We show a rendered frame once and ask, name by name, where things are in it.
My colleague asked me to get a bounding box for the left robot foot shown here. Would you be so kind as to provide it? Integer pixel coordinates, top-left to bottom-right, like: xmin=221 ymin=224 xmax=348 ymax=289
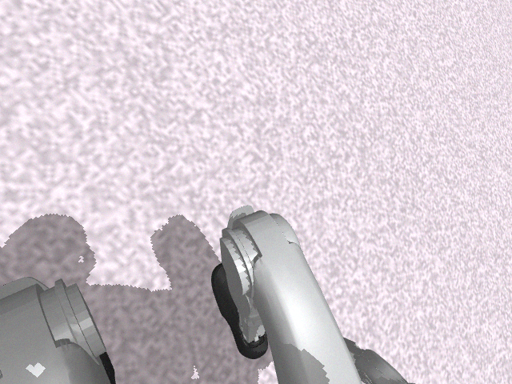
xmin=99 ymin=352 xmax=116 ymax=384

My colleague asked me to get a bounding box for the right robot foot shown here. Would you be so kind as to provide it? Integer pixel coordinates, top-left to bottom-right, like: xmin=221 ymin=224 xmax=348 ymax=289
xmin=211 ymin=263 xmax=268 ymax=359

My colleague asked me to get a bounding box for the right robot hand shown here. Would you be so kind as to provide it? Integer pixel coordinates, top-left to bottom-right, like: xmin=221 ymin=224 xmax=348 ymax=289
xmin=344 ymin=338 xmax=408 ymax=384

